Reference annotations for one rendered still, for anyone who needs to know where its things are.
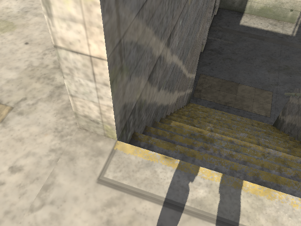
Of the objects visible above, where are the stairs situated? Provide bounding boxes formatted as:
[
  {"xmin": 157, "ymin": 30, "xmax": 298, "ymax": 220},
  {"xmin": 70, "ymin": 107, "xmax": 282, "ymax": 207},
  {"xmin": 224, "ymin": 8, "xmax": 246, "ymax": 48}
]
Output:
[{"xmin": 128, "ymin": 103, "xmax": 301, "ymax": 199}]

